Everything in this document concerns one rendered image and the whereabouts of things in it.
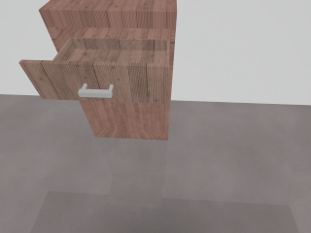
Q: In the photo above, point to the drawer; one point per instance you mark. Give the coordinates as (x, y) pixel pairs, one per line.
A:
(138, 69)

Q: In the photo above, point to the cabinet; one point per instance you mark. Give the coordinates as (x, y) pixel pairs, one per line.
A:
(118, 19)

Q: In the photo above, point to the handle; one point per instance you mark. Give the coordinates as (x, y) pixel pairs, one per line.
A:
(96, 93)

